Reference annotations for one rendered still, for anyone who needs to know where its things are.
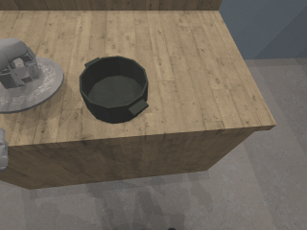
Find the lid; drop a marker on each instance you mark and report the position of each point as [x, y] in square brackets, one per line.
[35, 92]

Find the knob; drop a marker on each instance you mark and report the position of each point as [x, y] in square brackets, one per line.
[22, 73]

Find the robot left hand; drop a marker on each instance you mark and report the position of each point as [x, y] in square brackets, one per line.
[13, 49]

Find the table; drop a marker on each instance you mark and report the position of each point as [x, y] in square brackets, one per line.
[203, 101]

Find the pot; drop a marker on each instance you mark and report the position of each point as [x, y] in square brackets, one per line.
[114, 89]

